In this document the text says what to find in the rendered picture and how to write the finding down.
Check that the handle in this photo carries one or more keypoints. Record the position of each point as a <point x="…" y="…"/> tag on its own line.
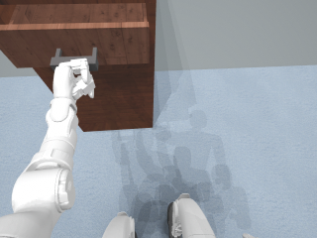
<point x="92" y="60"/>

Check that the robot right thigh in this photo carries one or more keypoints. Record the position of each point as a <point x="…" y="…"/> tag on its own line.
<point x="189" y="215"/>

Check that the robot left forearm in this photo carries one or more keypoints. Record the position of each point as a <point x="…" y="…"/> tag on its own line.
<point x="59" y="144"/>

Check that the robot left shin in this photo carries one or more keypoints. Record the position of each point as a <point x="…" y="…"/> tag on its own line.
<point x="122" y="214"/>

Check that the left robot upper arm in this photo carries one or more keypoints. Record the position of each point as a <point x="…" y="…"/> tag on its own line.
<point x="40" y="198"/>

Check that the robot left hand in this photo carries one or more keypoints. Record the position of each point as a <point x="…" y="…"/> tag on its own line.
<point x="66" y="85"/>

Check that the cabinet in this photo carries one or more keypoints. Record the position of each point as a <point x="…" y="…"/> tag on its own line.
<point x="123" y="94"/>

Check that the drawer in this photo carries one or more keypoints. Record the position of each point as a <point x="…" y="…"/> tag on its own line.
<point x="119" y="31"/>

